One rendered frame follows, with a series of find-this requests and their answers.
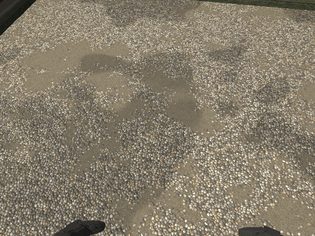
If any right robot hand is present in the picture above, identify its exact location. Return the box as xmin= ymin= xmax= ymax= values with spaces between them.
xmin=238 ymin=226 xmax=283 ymax=236

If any left robot hand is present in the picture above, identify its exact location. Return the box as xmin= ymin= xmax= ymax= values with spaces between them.
xmin=53 ymin=219 xmax=105 ymax=236

